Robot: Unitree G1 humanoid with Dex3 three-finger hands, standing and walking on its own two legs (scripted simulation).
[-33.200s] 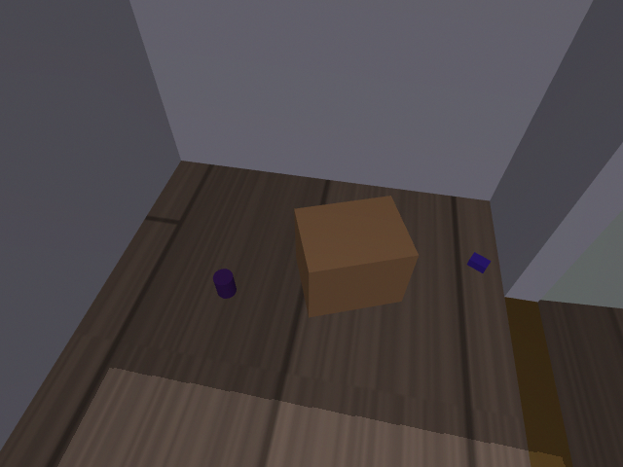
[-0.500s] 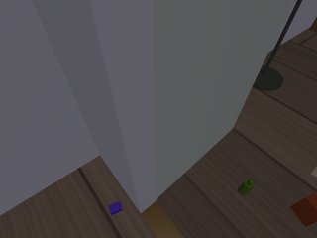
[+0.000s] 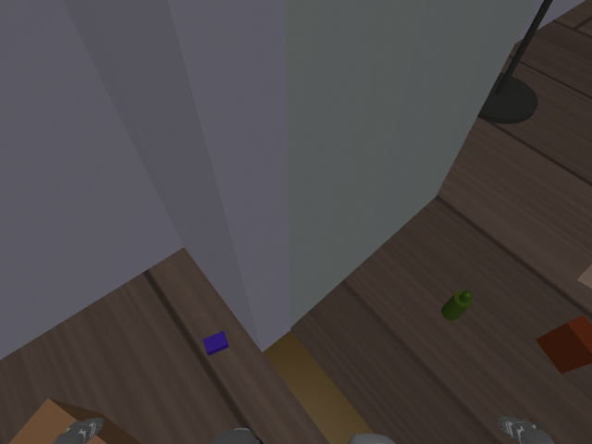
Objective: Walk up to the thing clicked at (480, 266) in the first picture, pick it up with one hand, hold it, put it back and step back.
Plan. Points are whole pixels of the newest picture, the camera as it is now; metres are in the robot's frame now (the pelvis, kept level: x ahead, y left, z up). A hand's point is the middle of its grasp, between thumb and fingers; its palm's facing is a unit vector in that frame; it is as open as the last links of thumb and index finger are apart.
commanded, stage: step back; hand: left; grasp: from above
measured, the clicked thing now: (215, 343) +0.46 +0.26 -0.75
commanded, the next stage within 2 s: none
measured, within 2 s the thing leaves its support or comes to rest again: neither
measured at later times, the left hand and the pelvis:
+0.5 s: hand out of the picture -0.03 +0.25 -0.14, palm faces +0.04 -0.90 -0.43, open 7.4 cm; pelvis -0.11 -0.02 +0.00, yaw +2 degrees
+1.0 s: hand out of the picture -0.18 +0.29 -0.15, palm faces -0.03 -0.92 -0.40, open 7.4 cm; pelvis -0.26 +0.01 -0.01, yaw -2 degrees
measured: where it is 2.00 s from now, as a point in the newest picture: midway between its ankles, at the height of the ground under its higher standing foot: outside the picture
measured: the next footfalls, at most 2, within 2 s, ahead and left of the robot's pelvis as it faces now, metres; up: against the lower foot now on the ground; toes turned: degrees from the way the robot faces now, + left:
right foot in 0.24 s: -0.03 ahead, -0.13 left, +0.00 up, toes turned +0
left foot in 0.64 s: -0.13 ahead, +0.12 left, +0.00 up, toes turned +2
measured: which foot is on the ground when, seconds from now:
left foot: down 0.00-0.24, up 0.26-0.62, down 0.64-1.00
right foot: down 0.00-0.04, up 0.06-0.22, down 0.24-0.64, up 0.66-1.00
